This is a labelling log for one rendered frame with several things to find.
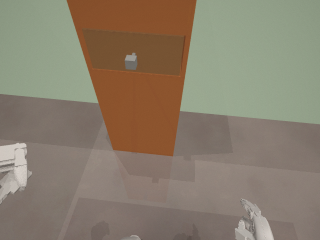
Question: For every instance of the robot left hand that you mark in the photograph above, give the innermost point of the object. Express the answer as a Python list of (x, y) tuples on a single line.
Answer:
[(14, 163)]

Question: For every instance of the robot right hand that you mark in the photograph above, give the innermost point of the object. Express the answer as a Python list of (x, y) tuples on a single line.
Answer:
[(257, 229)]

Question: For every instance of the cabinet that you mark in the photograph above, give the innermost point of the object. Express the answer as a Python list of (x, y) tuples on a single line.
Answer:
[(140, 110)]

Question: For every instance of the handle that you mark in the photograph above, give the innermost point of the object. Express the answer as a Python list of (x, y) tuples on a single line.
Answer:
[(131, 62)]

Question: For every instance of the drawer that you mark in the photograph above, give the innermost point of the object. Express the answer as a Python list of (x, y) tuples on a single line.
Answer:
[(156, 53)]

